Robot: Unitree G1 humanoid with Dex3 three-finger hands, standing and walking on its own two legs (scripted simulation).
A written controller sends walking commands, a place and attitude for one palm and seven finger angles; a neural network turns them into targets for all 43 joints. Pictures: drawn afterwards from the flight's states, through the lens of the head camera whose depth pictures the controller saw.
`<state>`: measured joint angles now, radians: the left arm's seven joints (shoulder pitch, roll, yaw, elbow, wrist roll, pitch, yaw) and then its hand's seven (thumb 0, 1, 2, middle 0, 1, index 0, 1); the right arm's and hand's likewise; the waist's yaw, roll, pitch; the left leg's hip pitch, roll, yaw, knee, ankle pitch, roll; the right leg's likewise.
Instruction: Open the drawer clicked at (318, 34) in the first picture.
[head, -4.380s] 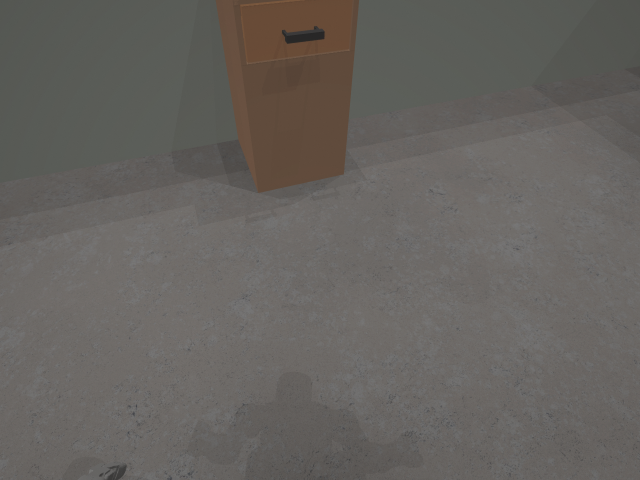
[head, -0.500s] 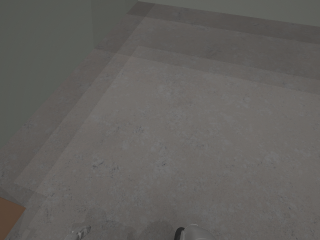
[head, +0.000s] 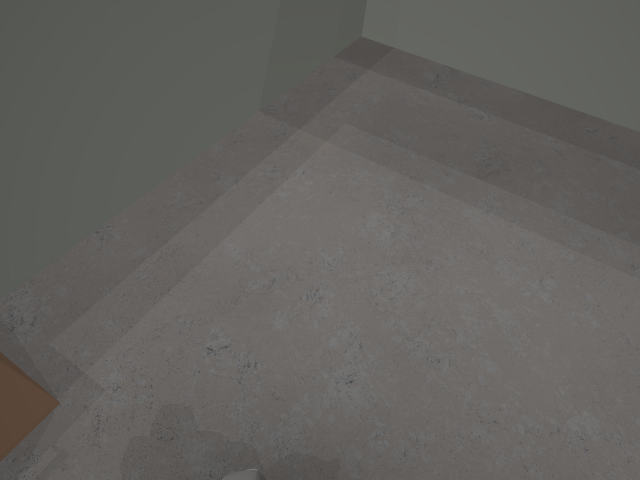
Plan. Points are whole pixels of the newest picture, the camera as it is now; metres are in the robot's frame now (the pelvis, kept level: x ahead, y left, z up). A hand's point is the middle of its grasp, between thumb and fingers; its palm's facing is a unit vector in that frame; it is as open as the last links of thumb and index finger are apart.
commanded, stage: turn to face it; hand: left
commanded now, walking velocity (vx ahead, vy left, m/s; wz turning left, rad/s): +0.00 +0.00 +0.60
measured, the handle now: out of the picture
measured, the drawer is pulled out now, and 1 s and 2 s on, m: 0.00 0.00 0.00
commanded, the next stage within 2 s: take the last steps up to it in 1.52 s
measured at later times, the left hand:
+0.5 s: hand out of the picture +0.04 +0.15 -0.13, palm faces +0.30 -0.91 -0.30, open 7.4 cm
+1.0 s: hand out of the picture -0.13 +0.16 -0.16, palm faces +0.61 -0.74 -0.29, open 7.4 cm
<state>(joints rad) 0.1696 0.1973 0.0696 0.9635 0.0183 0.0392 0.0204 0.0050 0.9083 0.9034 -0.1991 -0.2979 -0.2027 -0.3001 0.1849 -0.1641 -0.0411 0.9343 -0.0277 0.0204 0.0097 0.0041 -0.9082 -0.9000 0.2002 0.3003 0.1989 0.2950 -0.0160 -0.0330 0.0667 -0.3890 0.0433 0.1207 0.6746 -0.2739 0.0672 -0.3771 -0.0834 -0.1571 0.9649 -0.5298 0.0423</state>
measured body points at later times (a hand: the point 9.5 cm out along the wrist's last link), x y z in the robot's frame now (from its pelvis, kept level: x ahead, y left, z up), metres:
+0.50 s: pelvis +0.00 -0.07 +0.01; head +0.03 -0.09 +0.46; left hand +0.03 +0.20 -0.10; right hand +0.13 -0.31 -0.14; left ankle +0.02 +0.07 -0.67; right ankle +0.03 -0.17 -0.72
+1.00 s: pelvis -0.03 -0.05 +0.01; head +0.00 -0.01 +0.46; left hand -0.16 +0.20 -0.14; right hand +0.22 -0.19 -0.11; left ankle -0.09 +0.04 -0.72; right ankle +0.03 -0.18 -0.66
